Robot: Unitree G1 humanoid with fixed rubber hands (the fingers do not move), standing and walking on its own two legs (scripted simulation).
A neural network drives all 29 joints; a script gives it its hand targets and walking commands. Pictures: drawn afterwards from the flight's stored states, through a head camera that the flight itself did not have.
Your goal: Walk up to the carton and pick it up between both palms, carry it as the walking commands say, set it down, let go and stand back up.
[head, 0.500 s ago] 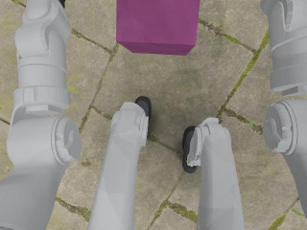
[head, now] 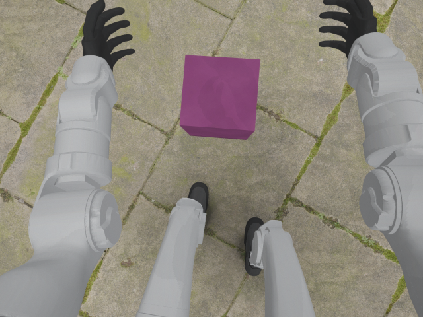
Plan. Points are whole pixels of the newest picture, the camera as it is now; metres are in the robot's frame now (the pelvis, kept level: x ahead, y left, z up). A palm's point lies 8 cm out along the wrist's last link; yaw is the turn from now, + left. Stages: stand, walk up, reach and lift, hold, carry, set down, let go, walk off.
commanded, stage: let go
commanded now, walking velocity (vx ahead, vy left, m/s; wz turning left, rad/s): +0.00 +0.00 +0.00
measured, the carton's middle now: (220, 103) +0.55 +0.09 -0.51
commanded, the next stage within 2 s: stand in 1.40 s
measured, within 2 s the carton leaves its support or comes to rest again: neither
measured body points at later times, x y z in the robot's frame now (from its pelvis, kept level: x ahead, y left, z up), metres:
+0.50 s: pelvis +0.05 +0.00 +0.07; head +0.24 +0.02 +0.48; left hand +0.37 +0.27 -0.02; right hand +0.43 -0.19 -0.01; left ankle +0.14 +0.12 -0.60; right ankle +0.04 -0.11 -0.60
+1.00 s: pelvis +0.07 -0.01 +0.12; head +0.14 +0.01 +0.57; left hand +0.26 +0.24 +0.04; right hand +0.27 -0.25 +0.05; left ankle +0.14 +0.12 -0.60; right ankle +0.04 -0.11 -0.60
